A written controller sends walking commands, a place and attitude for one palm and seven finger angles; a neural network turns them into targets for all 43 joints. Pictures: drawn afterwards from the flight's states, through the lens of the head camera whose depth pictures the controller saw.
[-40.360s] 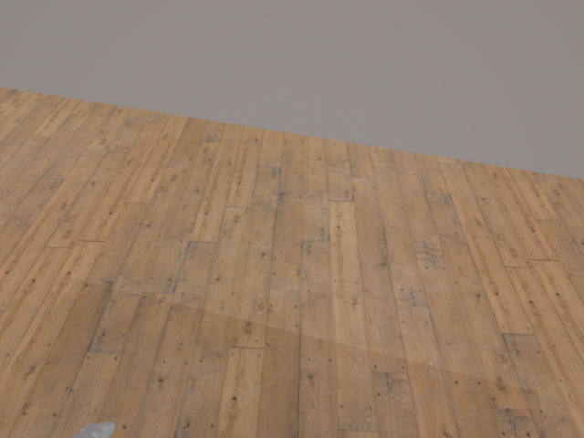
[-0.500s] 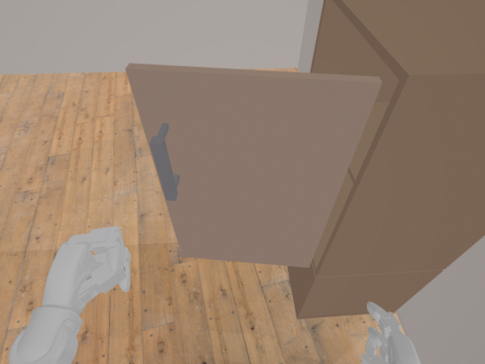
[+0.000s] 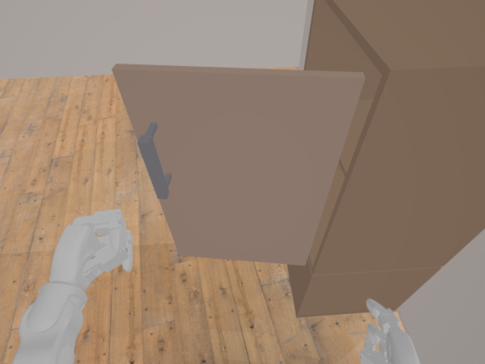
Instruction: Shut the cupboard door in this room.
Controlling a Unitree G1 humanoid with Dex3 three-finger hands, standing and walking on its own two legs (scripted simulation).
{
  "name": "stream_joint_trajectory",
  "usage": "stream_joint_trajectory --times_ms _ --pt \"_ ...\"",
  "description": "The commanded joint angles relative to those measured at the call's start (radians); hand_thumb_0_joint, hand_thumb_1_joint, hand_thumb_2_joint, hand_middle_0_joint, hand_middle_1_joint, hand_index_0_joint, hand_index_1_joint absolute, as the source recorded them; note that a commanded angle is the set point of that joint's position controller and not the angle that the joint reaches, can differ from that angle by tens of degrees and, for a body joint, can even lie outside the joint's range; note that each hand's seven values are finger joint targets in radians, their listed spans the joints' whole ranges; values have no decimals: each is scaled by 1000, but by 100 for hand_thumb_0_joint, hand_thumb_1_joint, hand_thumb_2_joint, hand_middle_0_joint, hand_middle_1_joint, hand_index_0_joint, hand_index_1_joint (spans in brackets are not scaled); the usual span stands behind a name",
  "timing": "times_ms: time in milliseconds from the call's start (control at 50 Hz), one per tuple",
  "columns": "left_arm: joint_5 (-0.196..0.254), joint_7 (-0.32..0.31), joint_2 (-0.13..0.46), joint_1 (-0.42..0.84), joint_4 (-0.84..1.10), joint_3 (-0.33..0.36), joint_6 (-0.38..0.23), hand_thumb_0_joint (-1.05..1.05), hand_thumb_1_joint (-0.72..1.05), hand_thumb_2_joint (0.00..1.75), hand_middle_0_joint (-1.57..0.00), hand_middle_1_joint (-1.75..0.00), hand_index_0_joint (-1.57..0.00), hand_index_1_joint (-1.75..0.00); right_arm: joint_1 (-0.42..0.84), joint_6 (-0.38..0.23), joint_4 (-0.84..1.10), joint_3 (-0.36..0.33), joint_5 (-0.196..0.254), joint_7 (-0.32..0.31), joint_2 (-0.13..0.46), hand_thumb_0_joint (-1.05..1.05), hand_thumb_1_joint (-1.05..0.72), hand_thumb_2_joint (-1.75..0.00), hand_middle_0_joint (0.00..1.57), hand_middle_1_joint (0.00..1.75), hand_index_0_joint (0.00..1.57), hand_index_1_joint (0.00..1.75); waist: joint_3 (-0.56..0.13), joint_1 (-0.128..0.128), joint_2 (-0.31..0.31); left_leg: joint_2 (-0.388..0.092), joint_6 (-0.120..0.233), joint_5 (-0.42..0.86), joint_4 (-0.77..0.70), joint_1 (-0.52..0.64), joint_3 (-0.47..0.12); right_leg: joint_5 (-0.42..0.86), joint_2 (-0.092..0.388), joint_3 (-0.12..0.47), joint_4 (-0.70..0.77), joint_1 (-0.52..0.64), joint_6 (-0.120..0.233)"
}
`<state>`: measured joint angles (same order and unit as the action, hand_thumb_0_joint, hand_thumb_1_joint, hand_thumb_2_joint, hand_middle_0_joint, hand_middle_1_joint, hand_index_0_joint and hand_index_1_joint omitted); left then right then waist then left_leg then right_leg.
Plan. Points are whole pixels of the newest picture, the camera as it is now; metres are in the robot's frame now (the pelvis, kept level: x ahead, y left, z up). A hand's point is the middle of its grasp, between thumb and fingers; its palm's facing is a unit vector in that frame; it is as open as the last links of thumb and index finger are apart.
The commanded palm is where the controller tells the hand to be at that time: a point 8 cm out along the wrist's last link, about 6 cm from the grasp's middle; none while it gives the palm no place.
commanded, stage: bring the fist close to the handle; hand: left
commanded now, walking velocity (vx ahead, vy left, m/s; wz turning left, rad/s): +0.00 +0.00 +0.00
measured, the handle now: (158, 162) +0.44 +0.19 +0.09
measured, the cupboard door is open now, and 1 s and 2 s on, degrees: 81 81 68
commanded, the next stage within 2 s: push the door shut along its arc in 1.10 s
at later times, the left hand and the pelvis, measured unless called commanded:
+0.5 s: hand (147, 215) +0.32 +0.18 +0.09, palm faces -0.03 -1.00 -0.04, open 3.1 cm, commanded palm +0.30 +0.22 +0.10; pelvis +0.01 +0.01 +0.00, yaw -1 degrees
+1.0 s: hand (159, 203) +0.35 +0.17 +0.09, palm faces -0.01 -1.00 -0.05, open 3.1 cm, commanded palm +0.32 +0.21 +0.10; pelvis +0.01 +0.01 +0.01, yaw -2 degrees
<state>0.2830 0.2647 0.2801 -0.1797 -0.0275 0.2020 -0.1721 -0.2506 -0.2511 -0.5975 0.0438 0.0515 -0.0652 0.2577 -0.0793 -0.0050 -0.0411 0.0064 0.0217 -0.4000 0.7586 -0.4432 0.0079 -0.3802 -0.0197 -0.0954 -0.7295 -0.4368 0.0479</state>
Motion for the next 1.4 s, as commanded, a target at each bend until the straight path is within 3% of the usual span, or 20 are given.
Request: stream_joint_trajectory --times_ms 0,80,120,160,320,360,420,560,680,720,760,820,880,920,980,1020,1100,1200,1320,1380 --pt "30 -2 181 208 152 116 -57 0 90 90 -130 -150 -130 -150 80 -52 149 -50 2 -12 119 0 -90 -90 20 30 20 30 -143 1 50 6 7 225 -90 21 -20 233 49 118 140 110 -52" --pt "24 -4 148 300 157 71 -72 0 90 90 -130 -150 -130 -150 84 -53 146 -51 6 -9 115 0 -90 -90 20 30 20 30 -167 10 -6 5 7 241 -100 61 -17 247 42 104 130 100 -45" --pt "22 -15 181 296 130 100 -74 0 90 90 -130 -150 -130 -150 74 -53 140 -54 3 -9 122 0 -90 -90 20 30 20 30 -169 4 33 1 8 253 -99 54 -22 262 40 104 128 112 -44" --pt "14 -17 131 314 120 53 -70 0 90 90 -130 -150 -130 -150 71 -52 142 -55 3 -5 117 0 -90 -90 20 30 20 30 -172 12 22 2 7 267 -105 70 -18 286 37 89 119 99 -44" --pt "-16 -63 159 410 83 61 -68 0 90 90 -130 -150 -130 -150 65 -29 133 -59 0 1 125 0 -90 -90 20 30 20 30 -185 13 28 -5 4 289 -119 90 -22 285 30 73 109 94 -36" --pt "-22 -74 107 455 94 14 -72 0 90 90 -130 -150 -130 -150 64 -26 133 -56 2 6 115 0 -90 -90 20 30 20 30 -195 18 -12 -5 1 314 -123 114 -24 306 29 67 103 86 -31" --pt "-38 -96 131 480 39 25 -70 0 90 90 -130 -150 -130 -150 51 -16 119 -58 -2 8 125 0 -90 -90 20 30 20 30 -196 23 49 -12 1 310 -125 113 -32 293 25 62 104 82 -32" --pt "-62 -127 72 596 -9 -29 -64 0 90 90 -130 -150 -130 -150 49 14 117 -58 -1 21 114 0 -90 -90 20 30 20 30 -223 27 12 -13 -6 351 -133 148 -30 329 25 58 97 82 -27" --pt "-70 -150 93 641 -89 1 -70 0 90 90 -130 -150 -130 -150 38 43 106 -60 -3 28 117 0 -90 -90 20 30 20 30 -216 26 48 -13 -6 362 -133 135 -21 359 24 63 101 96 -28" --pt "-75 -152 129 589 -100 36 -75 0 90 90 -130 -150 -130 -150 38 53 115 -65 -5 29 124 0 -90 -90 20 30 20 30 -238 6 64 -14 -4 376 -137 127 -18 372 26 67 101 129 -26" --pt "-74 -148 91 597 -65 7 -84 0 90 90 -130 -150 -130 -150 45 56 125 -63 -2 34 111 0 -90 -90 20 30 20 30 -258 4 -7 -13 -8 410 -135 154 -12 400 27 68 97 131 -23" --pt "-71 -147 81 586 -67 -5 -91 0 90 90 -130 -150 -130 -150 38 58 125 -68 -2 35 115 0 -90 -90 20 30 20 30 -246 17 57 -16 -3 411 -131 154 -15 406 23 66 104 127 -29" --pt "-66 -142 85 587 -77 2 -92 0 90 90 -130 -150 -130 -150 41 65 121 -67 0 34 117 0 -90 -90 20 30 20 30 -218 24 53 -10 0 366 -137 133 -3 398 25 72 115 123 -32" --pt "-69 -144 138 599 -80 38 -97 0 90 90 -130 -150 -130 -150 43 69 117 -69 -2 30 124 0 -90 -90 20 30 20 30 -207 21 61 -7 3 330 -138 115 -2 369 28 83 122 131 -33" --pt "-64 -137 103 622 -42 8 -111 0 90 90 -130 -150 -130 -150 55 65 123 -66 2 29 112 0 -90 -90 20 30 20 30 -233 21 -1 -7 1 345 -142 147 -3 374 26 80 119 131 -26" --pt "-58 -136 123 601 -71 25 -112 0 90 90 -130 -150 -130 -150 48 65 116 -66 -1 25 120 0 -90 -90 20 30 20 30 -225 26 59 -9 5 325 -138 131 -3 363 26 82 127 135 -33" --pt "-53 -122 95 613 -91 4 -111 0 90 90 -130 -150 -130 -150 50 64 114 -67 3 24 118 0 -90 -90 20 30 20 30 -218 30 41 -4 3 312 -141 134 -6 354 26 80 125 119 -32" --pt "-52 -110 135 602 -108 36 -107 0 90 90 -130 -150 -130 -150 56 69 117 -65 5 25 121 0 -90 -90 20 30 20 30 -215 22 55 0 6 301 -142 111 1 365 33 93 131 144 -34" --pt "-46 -69 218 814 -211 65 -119 0 90 90 -130 -150 -130 -150 47 82 95 -59 6 8 137 0 -90 -90 20 30 20 30 -186 54 67 1 13 220 -131 78 -5 268 38 119 149 112 -38" --pt "-39 -29 168 887 -246 13 -129 0 90 90 -130 -150 -130 -150 43 81 96 -56 11 8 128 0 -90 -90 20 30 20 30 -242 60 -5 4 9 259 -128 120 -7 313 36 110 129 111 -28"
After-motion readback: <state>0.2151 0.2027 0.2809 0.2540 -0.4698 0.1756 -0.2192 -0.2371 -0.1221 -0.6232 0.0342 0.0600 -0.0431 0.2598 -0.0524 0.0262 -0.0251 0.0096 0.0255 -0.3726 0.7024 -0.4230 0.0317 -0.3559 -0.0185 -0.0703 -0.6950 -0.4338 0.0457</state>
